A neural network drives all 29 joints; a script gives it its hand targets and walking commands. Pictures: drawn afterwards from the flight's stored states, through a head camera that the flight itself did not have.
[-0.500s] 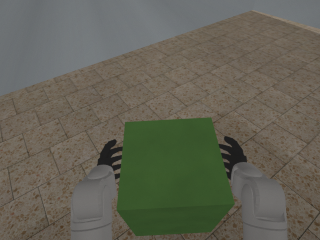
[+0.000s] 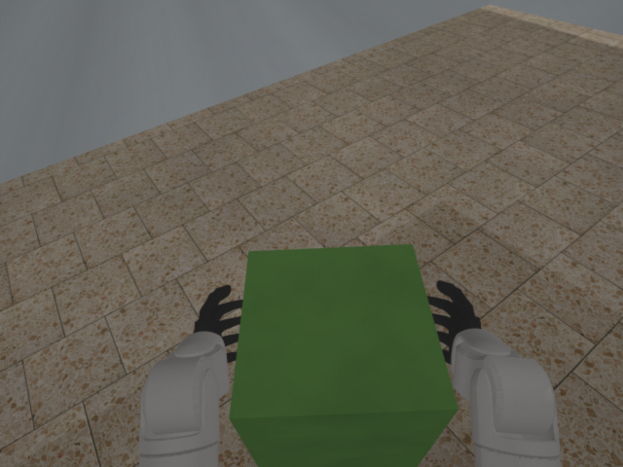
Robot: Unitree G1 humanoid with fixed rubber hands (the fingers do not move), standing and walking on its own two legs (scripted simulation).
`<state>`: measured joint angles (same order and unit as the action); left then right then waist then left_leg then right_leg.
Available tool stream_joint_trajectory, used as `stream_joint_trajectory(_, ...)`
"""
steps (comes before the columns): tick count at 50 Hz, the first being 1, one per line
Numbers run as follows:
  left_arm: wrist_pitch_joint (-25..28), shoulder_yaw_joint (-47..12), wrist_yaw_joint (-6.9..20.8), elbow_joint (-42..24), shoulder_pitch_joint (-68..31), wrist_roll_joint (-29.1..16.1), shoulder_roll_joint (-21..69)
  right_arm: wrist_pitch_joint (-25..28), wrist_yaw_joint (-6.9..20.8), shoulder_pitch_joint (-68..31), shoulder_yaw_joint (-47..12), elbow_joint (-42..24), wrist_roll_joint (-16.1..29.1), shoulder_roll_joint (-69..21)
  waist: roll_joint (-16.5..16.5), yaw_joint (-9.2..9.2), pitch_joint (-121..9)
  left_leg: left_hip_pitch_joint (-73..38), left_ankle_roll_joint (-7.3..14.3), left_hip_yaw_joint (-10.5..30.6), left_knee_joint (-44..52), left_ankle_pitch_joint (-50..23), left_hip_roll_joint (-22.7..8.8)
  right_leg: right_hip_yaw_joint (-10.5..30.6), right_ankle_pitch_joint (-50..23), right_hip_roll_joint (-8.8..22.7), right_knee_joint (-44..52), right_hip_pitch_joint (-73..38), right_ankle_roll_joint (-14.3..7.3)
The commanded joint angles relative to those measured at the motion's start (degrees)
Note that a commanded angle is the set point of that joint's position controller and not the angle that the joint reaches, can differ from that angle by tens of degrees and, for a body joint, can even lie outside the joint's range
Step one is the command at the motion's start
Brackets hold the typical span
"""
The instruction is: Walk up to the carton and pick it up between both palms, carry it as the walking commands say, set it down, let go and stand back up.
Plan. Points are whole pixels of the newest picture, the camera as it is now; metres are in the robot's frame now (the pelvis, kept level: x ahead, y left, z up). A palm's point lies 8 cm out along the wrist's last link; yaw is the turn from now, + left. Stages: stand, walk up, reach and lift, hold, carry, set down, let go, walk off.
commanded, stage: carry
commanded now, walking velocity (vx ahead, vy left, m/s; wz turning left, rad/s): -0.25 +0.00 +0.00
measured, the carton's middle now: (334, 367) +0.27 -0.01 +0.00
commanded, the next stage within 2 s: none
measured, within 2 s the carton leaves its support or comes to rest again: neither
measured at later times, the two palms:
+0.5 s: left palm out of the picture +0.05 +0.19 +0.08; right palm out of the picture +0.07 -0.10 +0.09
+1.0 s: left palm out of the picture -0.15 +0.17 +0.07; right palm out of the picture -0.14 -0.12 +0.08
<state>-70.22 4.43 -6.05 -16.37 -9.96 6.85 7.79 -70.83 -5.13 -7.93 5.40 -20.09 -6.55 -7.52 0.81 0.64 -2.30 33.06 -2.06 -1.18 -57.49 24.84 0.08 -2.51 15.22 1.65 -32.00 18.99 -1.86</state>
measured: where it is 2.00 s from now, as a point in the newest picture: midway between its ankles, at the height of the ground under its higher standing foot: outside the picture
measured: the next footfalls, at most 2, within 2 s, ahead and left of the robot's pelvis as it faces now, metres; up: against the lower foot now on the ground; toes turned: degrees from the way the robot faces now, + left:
left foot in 0.24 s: -0.11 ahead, +0.13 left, +0.00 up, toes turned +5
right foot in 0.58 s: -0.24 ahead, -0.11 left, +0.00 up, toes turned -3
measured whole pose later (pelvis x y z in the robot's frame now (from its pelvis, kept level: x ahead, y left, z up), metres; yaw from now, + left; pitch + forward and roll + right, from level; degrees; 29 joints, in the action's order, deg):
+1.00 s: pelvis -0.42 +0.01 -0.01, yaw +2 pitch +3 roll +0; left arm -70.2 6.7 -5.5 -18.5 -10.4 8.0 7.8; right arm -68.9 -5.5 -10.9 4.7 -17.3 -5.6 -7.9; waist -2.1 0.9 -2.6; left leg 17.1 0.7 -3.4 -33.2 18.3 -0.6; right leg -2.5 18.5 2.1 -39.2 31.5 0.8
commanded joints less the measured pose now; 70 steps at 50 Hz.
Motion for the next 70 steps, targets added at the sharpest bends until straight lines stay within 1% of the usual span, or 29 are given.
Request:
stream_joint_trajectory(1, 2.0, -36.6, 16.0, -8.6, -28.8, -23.5, 53.1, 2.1, 15.0, -34.0, -43.6, -6.8, 27.4, -55.8, -8.7, -1.1, -14.8, -0.5, -1.4, 2.0, -10.8, -0.7, 0.0, 7.0, -23.6, 13.5, 8.5, -6.9, -6.1)
stream_joint_trajectory(7, 1.1, -35.3, 15.0, -6.1, -23.4, -21.1, 50.6, 0.6, 14.8, -30.1, -43.3, -4.5, 27.2, -53.2, -13.7, -1.79, -19.7, -8.3, -0.5, -2.8, 11.7, 6.6, 0.9, 13.2, -23.2, 15.0, 10.0, -14.0, -7.2)
stream_joint_trajectory(10, 0.7, -36.1, 15.0, -5.7, -22.8, -20.8, 50.7, 0.4, 15.2, -27.4, -42.2, -1.0, 26.0, -53.7, -12.7, -1.38, -20.2, -15.7, 1.1, -4.8, 30.4, -2.2, 1.1, 12.0, -21.9, 13.4, 9.2, -12.5, -5.1)
stream_joint_trajectory(12, 0.8, -37.2, 15.1, -5.5, -23.0, -20.6, 51.4, 0.7, 15.7, -26.8, -41.2, 0.2, 25.2, -53.7, -4.7, -1.58, -19.5, -25.4, 2.0, 3.8, 38.6, -6.9, -6.6, 9.3, -11.6, 9.3, 4.2, -1.5, 0.0)
stream_joint_trajectory(13, 0.7, -38.0, 15.4, -6.9, -24.6, -21.8, 52.5, 1.4, 15.8, -26.6, -41.0, 0.3, 25.0, -54.7, 10.4, -0.88, -17.3, -25.4, 6.6, 17.2, 38.2, -19.5, -20.2, 1.8, 0.1, 2.4, -1.6, 8.6, 4.1)
stream_joint_trajectory(14, 1.2, -39.6, 15.5, -8.5, -29.5, -24.0, 53.0, 2.0, 15.8, -27.9, -40.6, -0.7, 25.3, -55.6, 18.1, -0.02, -13.9, -18.5, 12.4, 18.0, 38.0, -34.7, -25.7, -1.4, 15.7, -0.1, -16.1, 11.5, 3.6)
stream_joint_trajectory(16, 1.7, -41.3, 15.9, -9.5, -32.6, -26.1, 54.7, 2.4, 15.5, -27.9, -39.3, -3.5, 23.6, -55.4, 8.1, -0.02, -12.7, -15.0, 13.0, 10.0, 35.8, -41.2, -21.2, 4.2, 14.2, -2.2, -34.7, 11.3, 3.0)
stream_joint_trajectory(19, 1.8, -43.0, 16.1, -11.6, -35.1, -27.9, 54.1, 2.7, 14.7, -27.9, -37.6, -4.6, 22.5, -54.4, 8.5, -0.76, -15.2, -20.8, 9.2, 3.0, 32.6, -37.6, -14.8, 1.7, 8.9, -2.0, -37.3, 13.7, 4.7)
stream_joint_trajectory(25, -0.4, -43.0, 15.8, -11.1, -28.9, -27.9, 52.0, 1.6, 13.4, -22.0, -36.7, -3.9, 20.4, -52.1, 12.9, -0.06, -20.2, -30.5, 10.9, 10.8, 32.9, -42.7, -17.3, -1.6, 15.3, -2.6, -11.9, 6.3, 3.8)
stream_joint_trajectory(28, -0.9, -41.7, 16.6, -8.2, -26.2, -26.8, 52.1, 1.0, 13.3, -21.8, -37.2, -2.9, 20.0, -51.8, 9.7, -0.73, -20.8, -26.2, 7.5, 8.9, 30.3, -39.1, -14.8, -1.7, 2.1, -1.5, 10.2, -5.2, 2.9)
stream_joint_trajectory(29, -0.9, -41.1, 16.9, -7.3, -26.2, -26.5, 51.9, 1.0, 13.4, -22.4, -37.6, -2.2, 20.3, -52.1, 4.9, -0.54, -20.3, -19.9, 4.6, 7.3, 27.3, -32.4, -12.4, 4.0, 0.2, 2.6, 13.9, -11.4, 2.8)
stream_joint_trajectory(30, -0.5, -40.6, 17.2, -7.2, -26.0, -26.1, 51.7, 1.0, 13.6, -23.1, -38.3, -2.7, 20.7, -51.9, -9.2, -0.65, -19.0, -8.8, 0.8, 3.0, 22.7, -17.0, -7.2, 16.1, -13.5, 14.7, 12.2, -14.5, -0.2)
stream_joint_trajectory(31, 0.2, -39.2, 17.5, -6.5, -25.3, -24.8, 52.5, 0.9, 13.9, -26.8, -39.9, -5.1, 21.3, -53.0, -22.0, -1.35, -15.2, -2.8, -0.1, -3.3, 11.9, 5.2, -3.0, 20.8, -28.8, 24.2, 11.9, -8.1, -7.6)
stream_joint_trajectory(32, 0.2, -38.4, 17.5, -5.7, -27.7, -24.9, 53.5, 1.2, 14.1, -29.7, -40.2, -4.0, 21.7, -54.2, -16.1, -1.79, -13.9, -2.8, -0.1, 1.2, -1.8, 9.4, -1.0, 18.4, -37.2, 23.2, 10.9, -5.3, -10.1)
stream_joint_trajectory(34, 1.0, -36.9, 17.0, -5.9, -27.8, -23.9, 53.9, 1.9, 15.0, -31.7, -41.7, -4.0, 24.5, -55.5, -7.3, -1.3, -13.5, -3.0, -0.5, 3.5, -11.6, 3.2, -0.6, 10.6, -29.3, 17.4, 9.9, -3.0, -7.9)
stream_joint_trajectory(37, 1.8, -36.2, 15.7, -8.7, -28.8, -23.2, 53.3, 1.9, 14.9, -35.0, -43.9, -7.2, 28.0, -55.9, -9.4, -1.06, -15.6, -0.8, -1.8, 1.0, -8.0, -0.1, -0.6, 7.3, -22.4, 12.9, 8.6, -8.9, -5.9)
stream_joint_trajectory(42, 0.9, -35.4, 15.0, -6.7, -23.9, -21.2, 51.0, 0.4, 14.9, -30.7, -43.3, -4.5, 27.2, -53.5, -13.2, -1.75, -19.8, -8.2, -0.5, -2.6, 11.0, 6.6, 0.6, 12.9, -24.8, 15.0, 9.7, -14.3, -7.3)
stream_joint_trajectory(45, 0.4, -36.2, 15.0, -6.1, -23.2, -20.7, 51.0, 0.2, 15.4, -27.8, -42.2, -1.0, 25.9, -54.0, -12.5, -1.31, -20.5, -15.7, 1.1, -4.7, 30.0, -2.1, 0.9, 11.6, -23.6, 13.4, 8.7, -13.0, -5.3)
stream_joint_trajectory(47, 0.5, -37.2, 15.1, -5.7, -23.5, -20.5, 51.8, 0.5, 15.9, -27.4, -41.3, 0.3, 25.2, -54.1, -4.8, -1.51, -19.6, -25.5, 1.9, 3.9, 38.8, -7.0, -6.6, 8.9, -12.4, 9.1, 4.0, -1.9, 0.0)
stream_joint_trajectory(48, 0.5, -37.9, 15.4, -7.0, -25.2, -21.7, 52.9, 1.2, 16.0, -27.0, -41.1, 0.6, 24.9, -55.1, 10.6, -0.79, -17.5, -25.8, 6.6, 17.6, 38.6, -19.7, -20.5, 1.6, 0.1, 2.3, -2.0, 8.6, 4.1)
stream_joint_trajectory(49, 0.9, -39.8, 15.6, -9.0, -30.1, -24.0, 53.4, 1.9, 16.0, -28.3, -40.8, -0.8, 25.3, -56.0, 18.3, 0.08, -14.1, -19.0, 12.4, 18.4, 38.1, -35.2, -26.0, -1.4, 16.0, -0.2, -16.3, 11.7, 3.7)
stream_joint_trajectory(51, 1.3, -41.2, 16.0, -9.8, -32.9, -26.3, 54.8, 2.2, 15.5, -28.3, -39.4, -3.3, 23.9, -55.6, 8.4, 0.1, -13.2, -17.0, 13.0, 10.3, 34.8, -45.5, -21.3, 4.1, 14.8, -2.2, -33.7, 11.4, 2.9)
stream_joint_trajectory(53, 1.5, -42.7, 16.2, -11.6, -35.4, -27.7, 54.9, 2.6, 15.0, -28.5, -38.1, -4.2, 23.0, -55.0, 8.7, -0.61, -15.8, -20.6, 9.3, 4.0, 33.2, -38.0, -15.8, 2.5, 9.3, -1.6, -35.9, 12.6, 4.0)
stream_joint_trajectory(58, -0.1, -43.5, 16.1, -12.1, -31.8, -28.6, 52.6, 1.9, 13.7, -24.0, -36.9, -4.0, 21.1, -53.0, 10.8, 0.12, -19.1, -27.6, 9.9, 9.3, 34.9, -28.6, -15.5, -1.3, 15.7, -1.7, -13.8, 6.8, 4.4)
stream_joint_trajectory(61, -1.1, -41.9, 16.6, -8.3, -27.7, -27.2, 52.1, 1.1, 13.2, -23.0, -36.8, -2.5, 20.2, -51.8, 9.6, -1.0, -19.7, -25.2, 7.6, 9.0, 32.6, -25.5, -14.1, -2.8, 4.1, -2.0, 9.7, -4.5, 3.1)
stream_joint_trajectory(63, -1.3, -41.0, 17.2, -6.5, -28.1, -26.8, 51.7, 0.9, 13.3, -23.3, -37.3, -0.3, 20.4, -51.9, -0.6, -0.37, -20.3, -15.6, 2.3, 6.4, 27.8, -19.1, -10.3, 9.5, 1.7, 8.7, 15.4, -15.0, 3.0)
stream_joint_trajectory(64, -0.4, -40.5, 17.5, -6.2, -27.0, -25.6, 52.7, 0.7, 13.8, -26.4, -39.1, -2.9, 21.5, -52.5, -14.1, -0.53, -15.5, -9.4, 0.1, 0.3, 26.8, -7.5, -4.8, 17.7, -3.6, 17.2, 14.7, -8.3, -1.5)
stream_joint_trajectory(67, -0.1, -37.8, 17.3, -4.4, -29.4, -24.2, 54.1, 0.8, 14.9, -32.1, -41.0, -3.0, 23.6, -55.9, -8.9, -0.61, -12.7, -14.4, 0.4, -2.2, 17.4, -6.9, -3.7, 9.3, -4.0, 13.5, 12.8, 1.3, -2.8)
stream_joint_trajectory(70, 0.2, -36.4, 16.1, -5.2, -29.0, -22.7, 53.2, 0.4, 15.6, -34.2, -42.4, -3.5, 26.2, -56.0, -8.3, -0.35, -12.7, -16.7, 0.6, -3.4, 26.8, -12.5, -3.8, 5.7, 0.8, 9.5, 10.4, 0.7, -1.6)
